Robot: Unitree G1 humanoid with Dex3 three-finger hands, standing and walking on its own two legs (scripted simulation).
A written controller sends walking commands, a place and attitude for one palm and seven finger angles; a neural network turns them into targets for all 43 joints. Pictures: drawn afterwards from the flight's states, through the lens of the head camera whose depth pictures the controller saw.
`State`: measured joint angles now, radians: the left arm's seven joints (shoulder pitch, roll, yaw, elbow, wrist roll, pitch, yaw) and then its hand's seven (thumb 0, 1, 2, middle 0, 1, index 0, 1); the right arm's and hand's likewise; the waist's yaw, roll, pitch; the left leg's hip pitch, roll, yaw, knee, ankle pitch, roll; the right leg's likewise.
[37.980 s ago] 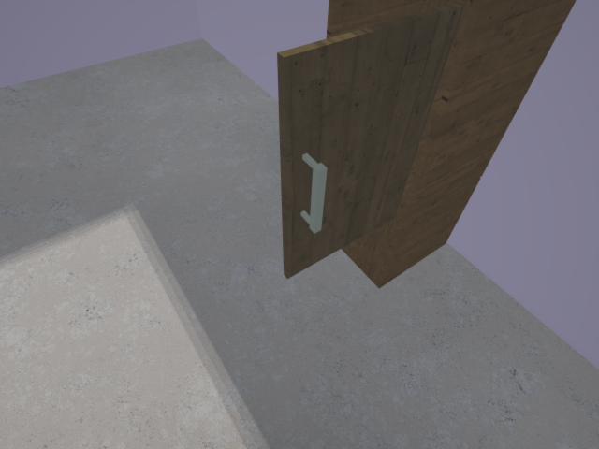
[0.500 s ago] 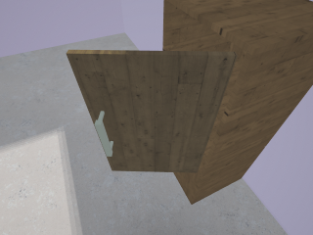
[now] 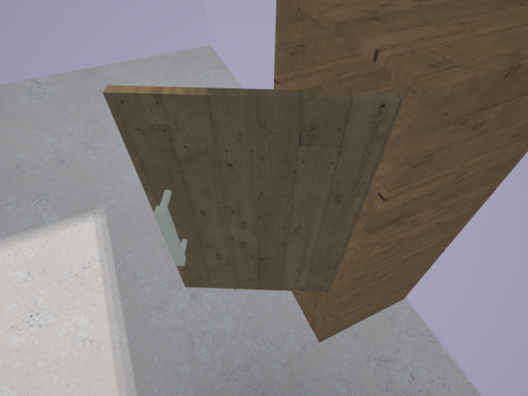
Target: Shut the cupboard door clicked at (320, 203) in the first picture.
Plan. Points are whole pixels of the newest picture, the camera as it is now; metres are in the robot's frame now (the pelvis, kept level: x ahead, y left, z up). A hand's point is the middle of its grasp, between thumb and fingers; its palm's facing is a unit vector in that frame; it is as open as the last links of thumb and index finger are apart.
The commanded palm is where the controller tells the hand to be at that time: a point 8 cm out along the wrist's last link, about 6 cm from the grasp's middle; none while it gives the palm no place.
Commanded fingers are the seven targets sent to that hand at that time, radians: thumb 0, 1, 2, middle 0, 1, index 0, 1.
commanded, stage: look again from close up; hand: left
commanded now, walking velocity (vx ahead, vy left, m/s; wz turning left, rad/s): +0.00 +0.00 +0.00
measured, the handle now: (174, 230) +0.40 +0.20 -0.03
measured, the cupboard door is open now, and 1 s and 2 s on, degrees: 63 63 63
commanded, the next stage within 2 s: shuffle to correct the standing spot in 0.26 s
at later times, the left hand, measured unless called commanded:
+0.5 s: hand out of the picture +0.01 +0.16 -0.18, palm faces +0.01 -0.98 -0.19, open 7.4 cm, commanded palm none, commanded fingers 0.00 0.90 0.90 -0.20 -0.30 -0.20 -0.30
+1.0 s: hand out of the picture +0.01 +0.16 -0.18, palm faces -0.02 -0.98 -0.21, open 7.3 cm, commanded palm none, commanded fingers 0.00 0.90 0.90 -0.20 -0.30 -0.20 -0.30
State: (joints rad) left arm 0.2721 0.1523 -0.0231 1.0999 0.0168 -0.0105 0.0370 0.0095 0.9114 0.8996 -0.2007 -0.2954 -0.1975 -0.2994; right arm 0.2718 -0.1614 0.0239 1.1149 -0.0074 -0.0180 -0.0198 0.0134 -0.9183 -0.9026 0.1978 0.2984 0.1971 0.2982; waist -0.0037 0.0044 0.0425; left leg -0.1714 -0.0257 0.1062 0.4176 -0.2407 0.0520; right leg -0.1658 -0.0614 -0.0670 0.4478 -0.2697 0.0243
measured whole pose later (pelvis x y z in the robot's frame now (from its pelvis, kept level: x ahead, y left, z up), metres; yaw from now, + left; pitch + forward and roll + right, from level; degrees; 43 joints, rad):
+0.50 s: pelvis +0.01 -0.01 +0.00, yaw +0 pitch +0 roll +1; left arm 0.27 0.15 -0.01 1.10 0.02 -0.01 0.04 0.01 0.91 0.90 -0.20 -0.30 -0.20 -0.30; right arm 0.24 -0.16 0.01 1.12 -0.01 -0.01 -0.04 0.02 -0.93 -0.90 0.20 0.30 0.20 0.30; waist 0.01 -0.01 0.06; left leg -0.15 -0.02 0.11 0.40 -0.24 0.04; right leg -0.16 -0.05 -0.06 0.44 -0.28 0.01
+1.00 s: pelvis -0.01 -0.01 +0.00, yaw +0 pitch +0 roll +0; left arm 0.28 0.16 -0.02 1.06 0.02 -0.02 0.04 0.01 0.92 0.90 -0.20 -0.30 -0.20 -0.30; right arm 0.31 -0.16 0.01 1.08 -0.02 0.01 0.00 0.01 -0.92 -0.90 0.20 0.30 0.20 0.30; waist -0.02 0.01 0.02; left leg -0.25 0.02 0.10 0.51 -0.27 0.03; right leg -0.22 -0.03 -0.08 0.49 -0.28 0.00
